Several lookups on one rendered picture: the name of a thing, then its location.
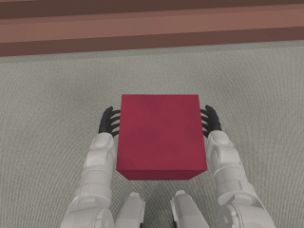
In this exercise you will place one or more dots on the robot thigh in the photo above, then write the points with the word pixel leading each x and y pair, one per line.
pixel 131 214
pixel 186 213

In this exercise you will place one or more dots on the robot left forearm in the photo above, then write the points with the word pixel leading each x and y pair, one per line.
pixel 94 188

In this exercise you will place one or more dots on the carton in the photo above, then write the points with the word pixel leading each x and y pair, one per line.
pixel 160 137

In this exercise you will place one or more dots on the left robot hand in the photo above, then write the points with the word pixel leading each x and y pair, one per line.
pixel 106 125

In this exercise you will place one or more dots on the right robot upper arm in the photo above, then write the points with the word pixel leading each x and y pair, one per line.
pixel 236 215

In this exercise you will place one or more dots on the robot right forearm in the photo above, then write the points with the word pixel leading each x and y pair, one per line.
pixel 231 181

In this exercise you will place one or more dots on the left robot upper arm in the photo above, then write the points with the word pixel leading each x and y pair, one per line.
pixel 92 217

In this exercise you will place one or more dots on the right robot thigh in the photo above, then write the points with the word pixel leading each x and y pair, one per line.
pixel 186 213

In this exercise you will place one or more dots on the right robot hand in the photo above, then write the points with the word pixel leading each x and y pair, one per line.
pixel 213 123

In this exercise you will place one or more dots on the left robot thigh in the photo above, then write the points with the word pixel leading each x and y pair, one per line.
pixel 131 214

